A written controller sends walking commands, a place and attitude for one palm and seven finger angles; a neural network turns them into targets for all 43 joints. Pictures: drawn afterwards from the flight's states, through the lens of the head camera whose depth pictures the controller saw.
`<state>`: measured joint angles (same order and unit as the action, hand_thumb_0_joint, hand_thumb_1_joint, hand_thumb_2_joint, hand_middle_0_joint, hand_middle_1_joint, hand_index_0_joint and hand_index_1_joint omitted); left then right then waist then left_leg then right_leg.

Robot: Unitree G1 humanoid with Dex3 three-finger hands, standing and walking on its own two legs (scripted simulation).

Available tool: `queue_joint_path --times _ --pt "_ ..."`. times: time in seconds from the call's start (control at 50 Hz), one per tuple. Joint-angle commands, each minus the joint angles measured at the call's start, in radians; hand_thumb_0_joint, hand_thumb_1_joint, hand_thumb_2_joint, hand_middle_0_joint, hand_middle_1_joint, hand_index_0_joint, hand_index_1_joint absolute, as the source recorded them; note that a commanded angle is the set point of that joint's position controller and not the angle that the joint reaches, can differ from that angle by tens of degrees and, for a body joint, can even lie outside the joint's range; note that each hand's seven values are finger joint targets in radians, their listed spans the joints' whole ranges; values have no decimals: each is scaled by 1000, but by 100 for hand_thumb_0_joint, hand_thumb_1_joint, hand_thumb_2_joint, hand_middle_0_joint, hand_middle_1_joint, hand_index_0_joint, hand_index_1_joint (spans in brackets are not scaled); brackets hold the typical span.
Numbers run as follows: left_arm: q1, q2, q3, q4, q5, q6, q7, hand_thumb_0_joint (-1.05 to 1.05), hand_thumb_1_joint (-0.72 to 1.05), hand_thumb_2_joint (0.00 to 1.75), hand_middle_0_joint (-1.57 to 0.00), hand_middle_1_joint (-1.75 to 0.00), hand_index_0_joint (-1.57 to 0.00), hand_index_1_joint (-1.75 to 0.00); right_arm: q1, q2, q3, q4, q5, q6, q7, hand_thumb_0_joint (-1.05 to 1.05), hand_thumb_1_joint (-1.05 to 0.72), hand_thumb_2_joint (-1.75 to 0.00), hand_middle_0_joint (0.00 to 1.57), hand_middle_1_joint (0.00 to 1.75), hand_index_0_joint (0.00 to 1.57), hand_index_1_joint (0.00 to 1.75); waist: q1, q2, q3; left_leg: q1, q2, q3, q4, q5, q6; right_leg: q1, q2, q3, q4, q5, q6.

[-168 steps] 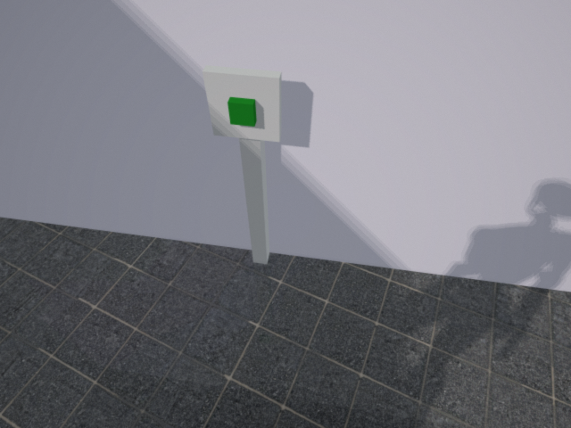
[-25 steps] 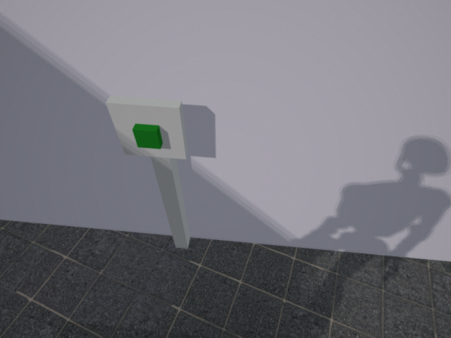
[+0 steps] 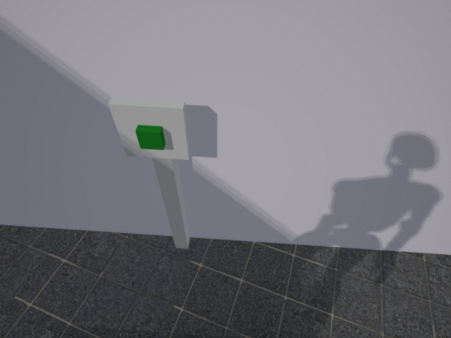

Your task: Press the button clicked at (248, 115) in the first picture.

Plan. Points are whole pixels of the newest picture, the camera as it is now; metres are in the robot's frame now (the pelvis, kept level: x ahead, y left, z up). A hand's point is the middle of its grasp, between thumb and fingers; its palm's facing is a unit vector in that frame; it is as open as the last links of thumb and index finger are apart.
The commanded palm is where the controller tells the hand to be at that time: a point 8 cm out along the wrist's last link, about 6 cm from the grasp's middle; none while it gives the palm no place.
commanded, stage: come to a stop and stand still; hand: left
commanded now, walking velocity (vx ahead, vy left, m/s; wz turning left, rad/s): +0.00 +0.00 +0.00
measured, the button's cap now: (151, 136) +0.58 +0.23 -0.01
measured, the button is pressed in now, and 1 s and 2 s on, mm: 0 0 0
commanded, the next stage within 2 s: look again from close up in 0.04 s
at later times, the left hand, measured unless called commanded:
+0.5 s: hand out of the picture +0.08 +0.22 -0.17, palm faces +0.02 -0.96 -0.28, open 7.4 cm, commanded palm none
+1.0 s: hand out of the picture +0.03 +0.22 -0.18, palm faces +0.00 -0.97 -0.26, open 7.4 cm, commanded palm none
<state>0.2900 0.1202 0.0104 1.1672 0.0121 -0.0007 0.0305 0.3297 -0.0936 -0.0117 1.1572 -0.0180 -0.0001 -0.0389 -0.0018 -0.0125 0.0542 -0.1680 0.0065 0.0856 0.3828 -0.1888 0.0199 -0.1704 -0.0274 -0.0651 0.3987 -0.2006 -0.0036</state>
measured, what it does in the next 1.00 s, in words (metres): stands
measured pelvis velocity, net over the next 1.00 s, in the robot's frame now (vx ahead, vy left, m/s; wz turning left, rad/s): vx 0.01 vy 0.01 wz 0.01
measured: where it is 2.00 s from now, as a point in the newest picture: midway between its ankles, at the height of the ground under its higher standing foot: outside the picture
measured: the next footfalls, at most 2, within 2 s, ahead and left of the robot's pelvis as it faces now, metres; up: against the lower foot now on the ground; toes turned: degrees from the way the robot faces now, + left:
right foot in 1.40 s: +0.15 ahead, -0.08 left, +0.00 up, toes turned -8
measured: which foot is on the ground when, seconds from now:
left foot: down 0.00-1.00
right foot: down 0.00-1.00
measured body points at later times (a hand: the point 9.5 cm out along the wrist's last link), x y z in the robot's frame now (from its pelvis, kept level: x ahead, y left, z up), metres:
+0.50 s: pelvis +0.01 +0.00 -0.01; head -0.01 +0.01 +0.44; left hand +0.08 +0.27 -0.15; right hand +0.09 -0.27 -0.14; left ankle +0.01 +0.10 -0.74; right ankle +0.01 -0.12 -0.74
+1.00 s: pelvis +0.01 +0.01 -0.01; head -0.01 +0.01 +0.44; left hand +0.03 +0.27 -0.16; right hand +0.04 -0.26 -0.15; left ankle +0.01 +0.10 -0.74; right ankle +0.01 -0.12 -0.74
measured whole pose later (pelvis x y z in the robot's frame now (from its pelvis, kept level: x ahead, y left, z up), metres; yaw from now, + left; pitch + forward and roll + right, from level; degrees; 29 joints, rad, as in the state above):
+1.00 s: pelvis +0.01 +0.01 -0.01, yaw +0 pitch -2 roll -1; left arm 0.27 0.25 -0.01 1.07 0.02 0.01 0.01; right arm 0.24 -0.25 0.01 1.10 -0.03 0.02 0.01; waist 0.01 0.01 -0.01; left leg -0.20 0.01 0.08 0.49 -0.27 0.02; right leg -0.17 -0.03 -0.07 0.46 -0.25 0.00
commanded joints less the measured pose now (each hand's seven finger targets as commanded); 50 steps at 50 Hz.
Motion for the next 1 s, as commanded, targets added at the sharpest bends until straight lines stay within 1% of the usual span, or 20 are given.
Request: queue_joint_path --times 0.0,0.04,0.1,0.12,0.14,0.16,0.18,0.22,0.26,0.3,0.4,0.44,0.54,0.6,0.64,0.76,0.82,0.84,0.92,0.98 --pt "66 85 16 -20 0 -12 9 0 90 90 -20 -30 -20 -30 68 -101 -14 -20 3 -18 -5 0 -90 -90 20 30 20 30 3 44 38 -36 114 -117 -114 -13 -1 -16 -78 79 -75 20 -26" --pt "66 86 16 -19 1 -14 10 0 90 90 -20 -30 -20 -30 63 -103 -16 -21 3 -18 -4 0 -90 -90 20 30 20 30 2 25 44 -28 116 -114 -110 -4 0 -26 -79 79 -78 19 -26" --pt "59 90 16 -23 1 -13 9 0 90 90 -20 -30 -20 -30 54 -106 -15 -21 2 -18 -3 0 -90 -90 20 30 20 30 2 35 45 -22 115 -111 -110 6 -1 -27 -80 81 -76 26 -25" --pt "5 276 1 -136 20 -25 4 0 90 90 -20 -30 -20 -30 -22 -287 -27 -157 2 -16 14 0 -90 -90 20 30 20 30 -33 15 107 -66 78 -126 -36 145 -15 -87 -52 53 3 65 -38" --pt "32 189 26 -145 7 -23 13 0 90 90 -20 -30 -20 -30 -34 -228 -37 -169 -9 -34 5 0 -90 -90 20 30 20 30 9 -6 -56 -69 117 -139 14 -16 13 -44 -81 88 25 -43 -30" --pt "41 183 18 -159 12 -25 12 0 90 90 -20 -30 -20 -30 -16 -213 -38 -179 -8 -38 2 0 -90 -90 20 30 20 30 -7 -21 -144 -52 97 -138 59 -3 19 -22 -92 104 20 -7 -40" --pt "41 168 19 -169 12 -23 12 0 90 90 -20 -30 -20 -30 -5 -193 -39 -178 -7 -33 1 0 -90 -90 20 30 20 30 -13 -46 -144 -60 86 -123 82 -9 16 -33 -101 118 1 -29 -44" --pt "19 186 22 -195 12 -19 12 0 90 90 -20 -30 -20 -30 -5 -197 -38 -188 -9 -23 5 0 -90 -90 20 30 20 30 -22 -24 -71 -89 75 -114 88 -51 13 -87 -106 136 -21 -102 -54" --pt "2 215 30 -211 12 -23 10 0 90 90 -20 -30 -20 -30 -31 -224 -45 -198 -5 -26 7 0 -90 -90 20 30 20 30 -15 29 -3 -110 88 -125 66 -27 20 -115 -91 122 -6 -70 -54" --pt "-6 243 35 -218 10 -29 8 0 90 90 -20 -30 -20 -30 -55 -258 -50 -205 -2 -33 8 0 -90 -90 20 30 20 30 -6 49 -23 -102 104 -135 56 54 29 -70 -76 105 26 42 -52" --pt "-58 297 40 -227 5 -33 0 0 90 90 -20 -30 -20 -30 -123 -324 -51 -216 -1 -41 12 0 -90 -90 20 30 20 30 2 32 -57 -73 117 -138 32 137 32 -15 -82 89 37 128 -44" --pt "-83 313 39 -229 5 -31 -3 0 90 90 -20 -30 -20 -30 -152 -343 -48 -218 -2 -40 16 0 -90 -90 20 30 20 30 4 49 -44 -73 119 -143 12 122 31 -15 -84 92 23 111 -40" --pt "-132 352 34 -225 5 -31 -10 0 90 90 -20 -30 -20 -30 -202 -384 -42 -216 -2 -38 25 0 -90 -90 20 30 20 30 2 38 -67 -42 122 -143 -19 117 25 7 -95 91 -6 109 -35" --pt "-154 369 28 -219 4 -28 -15 0 90 90 -20 -30 -20 -30 -227 -402 -37 -212 -2 -34 30 0 -90 -90 20 30 20 30 1 24 -46 -50 121 -149 -51 48 20 -4 -97 97 -36 53 -31" --pt "-162 375 26 -216 5 -27 -16 0 90 90 -20 -30 -20 -30 -233 -412 -36 -205 -2 -34 32 0 -90 -90 20 30 20 30 1 33 -59 -40 123 -153 -62 45 19 6 -97 95 -43 49 -28" --pt "-162 384 18 -190 4 -27 -18 0 90 90 -20 -30 -20 -30 -238 -417 -26 -178 0 -30 37 0 -90 -90 20 30 20 30 1 5 -54 -34 119 -150 -82 7 12 3 -104 104 -78 18 -25" --pt "-93 290 -4 -153 5 -12 -12 0 90 90 -20 -30 -20 -30 -176 -313 0 -138 -5 -10 42 0 -90 -90 20 30 20 30 1 -3 -63 -34 98 -123 -66 -118 -5 -2 -109 113 -94 -127 -16" --pt "-77 283 -5 -148 7 -7 -12 0 90 90 -20 -30 -20 -30 -159 -300 3 -130 -6 -4 42 0 -90 -90 20 30 20 30 1 -17 -35 -56 87 -112 -55 -179 -9 -24 -110 122 -103 -199 -19" --pt "-12 294 10 -140 10 -3 -12 0 90 90 -20 -30 -20 -30 -112 -277 2 -115 -8 4 44 0 -90 -90 20 30 20 30 11 -71 43 -136 46 -64 29 -247 -11 -57 -140 189 -143 -348 -53" --pt "39 286 23 -134 7 -8 -8 0 90 90 -20 -30 -20 -30 -76 -245 0 -108 -4 -4 41 0 -90 -90 20 30 20 30 13 -95 54 -160 33 -25 115 -200 -12 -40 -183 233 -151 -337 -91"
